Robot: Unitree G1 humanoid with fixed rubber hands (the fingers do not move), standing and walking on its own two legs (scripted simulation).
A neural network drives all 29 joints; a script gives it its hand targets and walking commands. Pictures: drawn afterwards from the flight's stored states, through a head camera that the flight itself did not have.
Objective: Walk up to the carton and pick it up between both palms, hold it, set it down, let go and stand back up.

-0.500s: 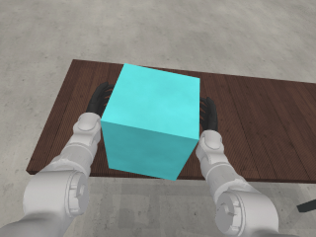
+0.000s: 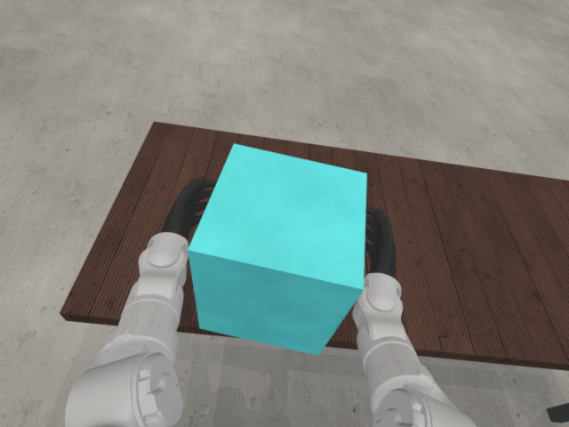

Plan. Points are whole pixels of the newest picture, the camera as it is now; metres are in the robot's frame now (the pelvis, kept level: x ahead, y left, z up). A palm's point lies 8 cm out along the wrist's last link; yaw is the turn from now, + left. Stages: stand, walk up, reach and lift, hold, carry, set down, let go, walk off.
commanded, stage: reach and lift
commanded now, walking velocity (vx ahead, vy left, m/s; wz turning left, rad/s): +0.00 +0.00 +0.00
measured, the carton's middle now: (278, 255) +0.39 +0.02 -0.01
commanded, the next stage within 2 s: none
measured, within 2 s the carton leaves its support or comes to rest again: leaves its support in 1.30 s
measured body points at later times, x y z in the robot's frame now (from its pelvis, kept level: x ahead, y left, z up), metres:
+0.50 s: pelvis +0.00 +0.00 +0.00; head +0.05 +0.06 +0.45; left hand +0.41 +0.17 +0.04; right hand +0.37 -0.13 +0.04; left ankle +0.00 +0.12 -0.75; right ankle -0.02 -0.14 -0.75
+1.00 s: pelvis +0.00 +0.00 +0.00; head +0.05 +0.05 +0.45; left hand +0.41 +0.17 +0.04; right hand +0.37 -0.13 +0.04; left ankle +0.00 +0.12 -0.75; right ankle -0.02 -0.14 -0.75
